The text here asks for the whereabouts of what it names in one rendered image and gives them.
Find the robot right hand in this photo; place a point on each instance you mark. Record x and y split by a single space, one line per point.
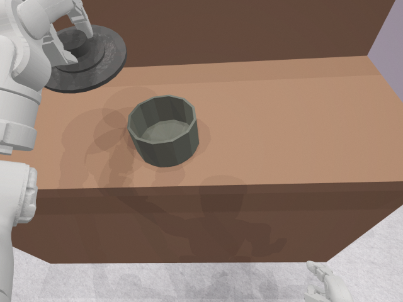
335 288

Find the table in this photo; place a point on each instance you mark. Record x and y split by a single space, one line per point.
300 137

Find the knob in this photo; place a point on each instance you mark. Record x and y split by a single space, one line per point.
76 42

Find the left robot forearm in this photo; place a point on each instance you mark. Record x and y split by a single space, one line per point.
24 71

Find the left robot upper arm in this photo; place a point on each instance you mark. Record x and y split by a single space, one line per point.
18 193

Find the robot left hand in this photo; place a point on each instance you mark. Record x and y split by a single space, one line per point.
52 46

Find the pot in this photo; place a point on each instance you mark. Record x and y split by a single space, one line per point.
164 130

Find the lid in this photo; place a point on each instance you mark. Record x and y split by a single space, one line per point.
103 62

